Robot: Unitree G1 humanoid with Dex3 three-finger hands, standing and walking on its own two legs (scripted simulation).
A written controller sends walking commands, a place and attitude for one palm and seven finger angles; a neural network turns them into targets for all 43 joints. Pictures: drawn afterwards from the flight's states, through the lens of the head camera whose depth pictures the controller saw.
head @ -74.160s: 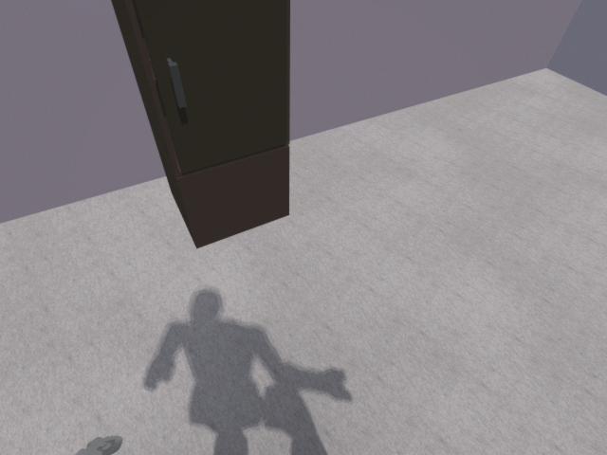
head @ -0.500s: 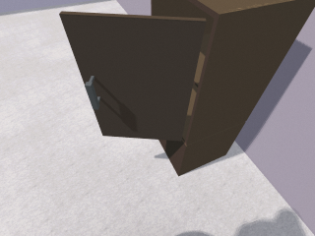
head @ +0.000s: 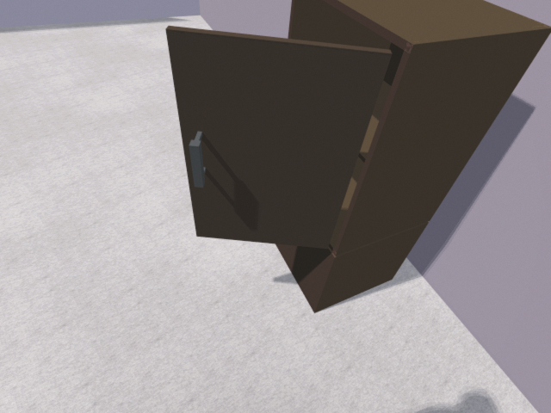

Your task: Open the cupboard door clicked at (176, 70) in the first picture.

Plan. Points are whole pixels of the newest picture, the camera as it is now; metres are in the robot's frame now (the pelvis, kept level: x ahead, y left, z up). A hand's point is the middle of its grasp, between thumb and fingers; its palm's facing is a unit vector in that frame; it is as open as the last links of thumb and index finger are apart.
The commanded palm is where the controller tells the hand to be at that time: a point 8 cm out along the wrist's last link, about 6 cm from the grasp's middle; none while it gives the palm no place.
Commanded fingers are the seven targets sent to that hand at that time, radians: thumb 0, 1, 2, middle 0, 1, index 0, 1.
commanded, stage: shuffle to correct the standing spot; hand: left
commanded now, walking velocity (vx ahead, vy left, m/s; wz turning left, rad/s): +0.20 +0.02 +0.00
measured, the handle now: (199, 159) +0.63 +0.21 -0.02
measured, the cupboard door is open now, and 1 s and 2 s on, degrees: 61 61 61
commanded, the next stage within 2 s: come to a stop and stand still in 0.72 s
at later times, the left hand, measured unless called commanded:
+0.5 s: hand out of the picture -0.06 +0.18 -0.19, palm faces +0.08 -0.99 -0.11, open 7.4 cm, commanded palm none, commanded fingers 0.00 0.90 0.90 -0.20 -0.30 -0.20 -0.30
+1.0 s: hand (189, 390) +0.20 +0.15 -0.17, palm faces -0.01 -0.99 -0.14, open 7.4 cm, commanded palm none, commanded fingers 0.00 0.90 0.90 -0.20 -0.30 -0.20 -0.30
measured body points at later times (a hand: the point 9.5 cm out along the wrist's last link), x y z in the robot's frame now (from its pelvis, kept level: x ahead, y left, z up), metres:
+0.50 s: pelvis +0.01 +0.03 -0.01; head +0.00 +0.05 +0.44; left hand -0.06 +0.23 -0.18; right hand +0.01 -0.20 -0.15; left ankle +0.03 +0.10 -0.74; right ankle +0.00 -0.13 -0.70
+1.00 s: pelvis +0.09 +0.00 -0.01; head +0.10 +0.01 +0.44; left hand +0.20 +0.20 -0.15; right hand +0.00 -0.21 -0.16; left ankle +0.06 +0.09 -0.73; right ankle +0.13 -0.13 -0.74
